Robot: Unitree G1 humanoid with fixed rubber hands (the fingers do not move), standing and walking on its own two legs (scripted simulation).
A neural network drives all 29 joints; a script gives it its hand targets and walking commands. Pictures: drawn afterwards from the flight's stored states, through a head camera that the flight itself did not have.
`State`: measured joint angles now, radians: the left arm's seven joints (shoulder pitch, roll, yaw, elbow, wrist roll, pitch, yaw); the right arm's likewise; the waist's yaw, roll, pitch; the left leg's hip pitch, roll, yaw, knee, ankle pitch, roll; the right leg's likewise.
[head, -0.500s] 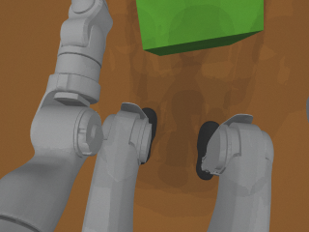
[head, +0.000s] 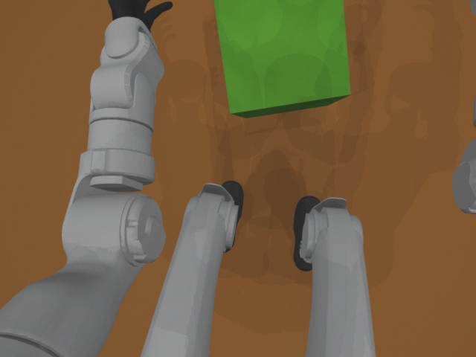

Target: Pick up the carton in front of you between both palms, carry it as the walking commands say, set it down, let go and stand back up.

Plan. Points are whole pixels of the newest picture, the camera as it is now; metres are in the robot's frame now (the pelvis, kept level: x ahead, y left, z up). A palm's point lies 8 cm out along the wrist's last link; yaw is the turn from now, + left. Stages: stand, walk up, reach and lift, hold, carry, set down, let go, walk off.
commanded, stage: set down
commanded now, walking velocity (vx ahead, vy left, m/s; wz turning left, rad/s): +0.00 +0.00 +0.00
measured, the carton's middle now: (281, 61) +0.54 +0.00 -0.40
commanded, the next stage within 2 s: let go in 0.32 s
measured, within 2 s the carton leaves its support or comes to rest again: neither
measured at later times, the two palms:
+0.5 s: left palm out of the picture +0.50 +0.17 +0.02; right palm out of the picture +0.57 -0.22 +0.03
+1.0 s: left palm out of the picture +0.35 +0.24 +0.14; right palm out of the picture +0.39 -0.21 +0.12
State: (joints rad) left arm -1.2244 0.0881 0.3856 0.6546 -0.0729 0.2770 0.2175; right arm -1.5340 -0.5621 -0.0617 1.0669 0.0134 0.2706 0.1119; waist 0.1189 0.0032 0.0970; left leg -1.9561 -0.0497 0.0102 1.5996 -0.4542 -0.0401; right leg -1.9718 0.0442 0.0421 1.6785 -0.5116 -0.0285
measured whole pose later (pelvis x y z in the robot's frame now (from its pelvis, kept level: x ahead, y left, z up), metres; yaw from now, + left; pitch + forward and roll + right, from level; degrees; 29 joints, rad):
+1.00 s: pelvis +0.09 +0.02 +0.22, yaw -4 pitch +22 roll +0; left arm -0.10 0.17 0.08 0.49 -0.01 0.05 -0.07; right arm -0.28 -0.21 -0.18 0.64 -0.06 0.04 0.00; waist 0.08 0.03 -0.03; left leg -0.79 -0.04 -0.03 0.68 -0.28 0.02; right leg -0.76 0.03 0.06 0.68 -0.30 0.01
